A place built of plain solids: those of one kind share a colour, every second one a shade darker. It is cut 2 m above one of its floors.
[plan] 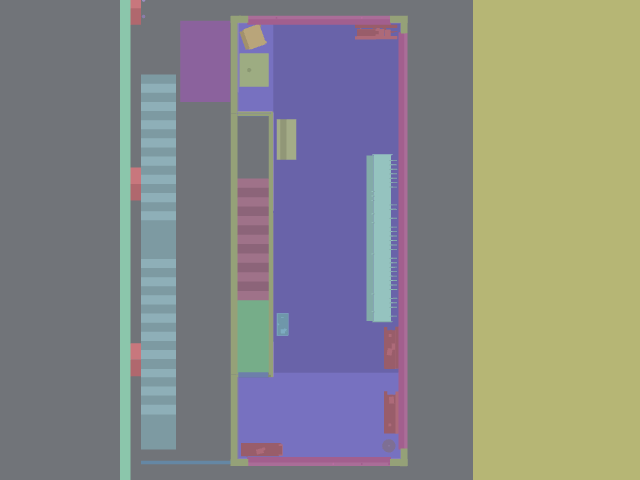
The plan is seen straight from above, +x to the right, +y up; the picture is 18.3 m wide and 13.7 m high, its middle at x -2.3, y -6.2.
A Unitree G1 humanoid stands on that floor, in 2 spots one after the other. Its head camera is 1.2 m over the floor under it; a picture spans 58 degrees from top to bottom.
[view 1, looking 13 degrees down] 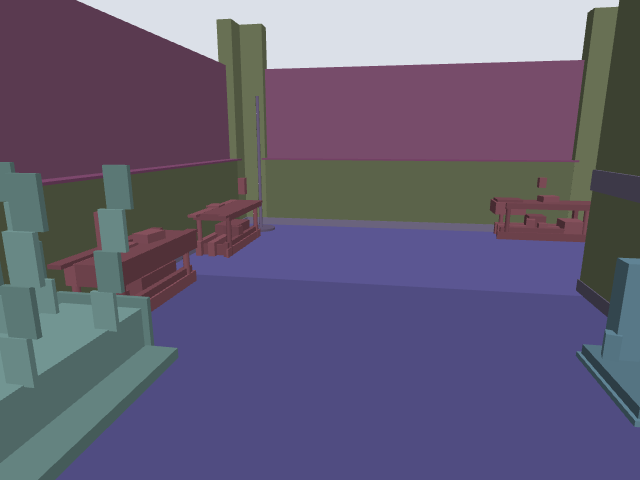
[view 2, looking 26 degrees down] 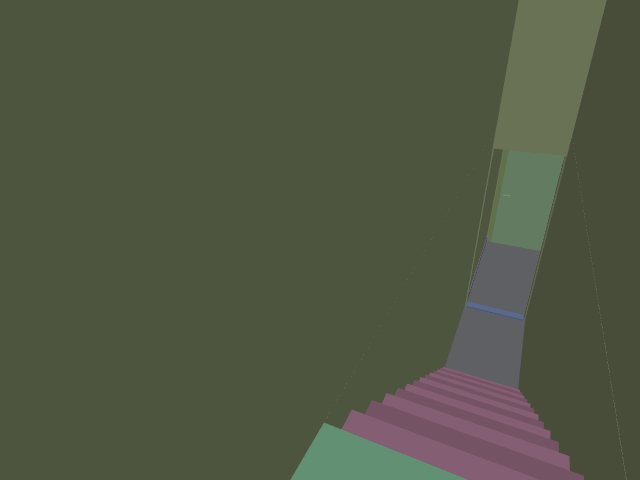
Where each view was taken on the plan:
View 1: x -2.15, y -6.45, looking -80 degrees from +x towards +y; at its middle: raised_floor_operating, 5.33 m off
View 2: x -4.21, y -8.87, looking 116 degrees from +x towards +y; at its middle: wall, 1.14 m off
